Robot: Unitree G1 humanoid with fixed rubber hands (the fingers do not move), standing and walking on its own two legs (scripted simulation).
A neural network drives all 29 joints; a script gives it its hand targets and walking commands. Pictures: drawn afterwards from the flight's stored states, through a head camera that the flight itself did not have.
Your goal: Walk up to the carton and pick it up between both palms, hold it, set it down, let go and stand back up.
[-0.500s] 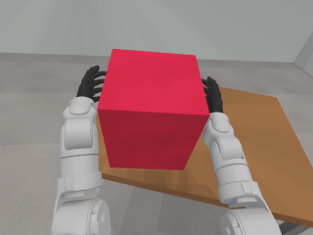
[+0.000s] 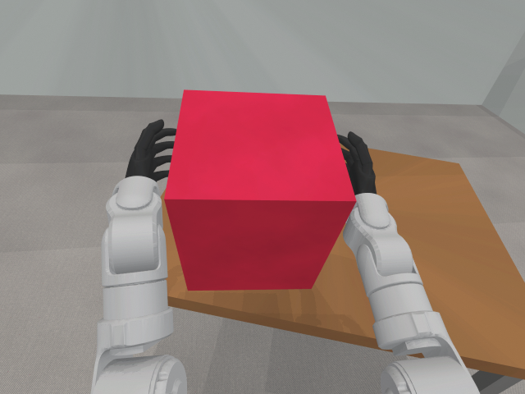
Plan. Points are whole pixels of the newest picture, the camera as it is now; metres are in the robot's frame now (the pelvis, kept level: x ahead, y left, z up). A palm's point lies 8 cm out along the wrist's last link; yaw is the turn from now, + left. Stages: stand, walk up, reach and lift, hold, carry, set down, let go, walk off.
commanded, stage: hold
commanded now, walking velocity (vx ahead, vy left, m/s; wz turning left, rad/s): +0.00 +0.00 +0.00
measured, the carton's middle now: (253, 198) +0.38 +0.00 +0.14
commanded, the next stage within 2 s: set down in 1.16 s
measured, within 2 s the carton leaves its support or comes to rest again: neither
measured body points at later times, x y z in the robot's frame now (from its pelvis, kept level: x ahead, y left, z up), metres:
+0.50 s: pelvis +0.00 -0.01 +0.00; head -0.05 +0.03 +0.45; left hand +0.38 +0.15 +0.21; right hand +0.37 -0.16 +0.20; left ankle +0.03 +0.11 -0.75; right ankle +0.01 -0.11 -0.75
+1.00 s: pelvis -0.01 -0.01 +0.00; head -0.04 +0.02 +0.45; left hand +0.36 +0.14 +0.20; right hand +0.36 -0.16 +0.19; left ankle +0.03 +0.11 -0.75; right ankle +0.01 -0.11 -0.75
